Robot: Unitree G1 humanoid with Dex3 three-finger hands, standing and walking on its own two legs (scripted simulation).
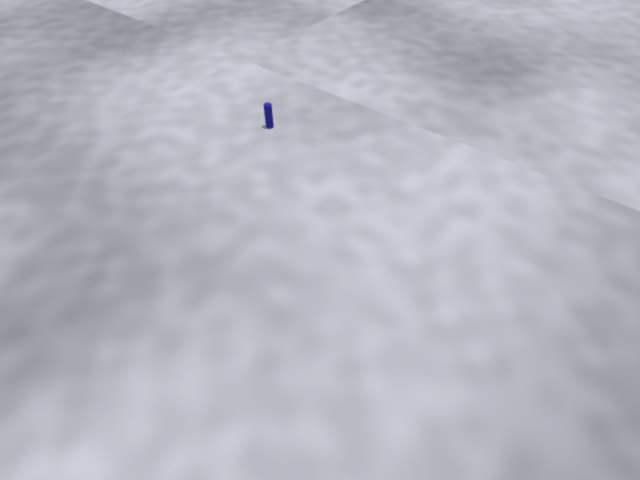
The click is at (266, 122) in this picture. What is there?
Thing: slim round
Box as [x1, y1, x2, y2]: [264, 103, 273, 128]
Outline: 264,103 266,127 270,128 273,126 271,105 270,103
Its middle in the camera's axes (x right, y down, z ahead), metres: -0.29 -0.71 +2.22
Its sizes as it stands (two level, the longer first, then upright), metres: 0.043 0.043 0.139
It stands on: the floor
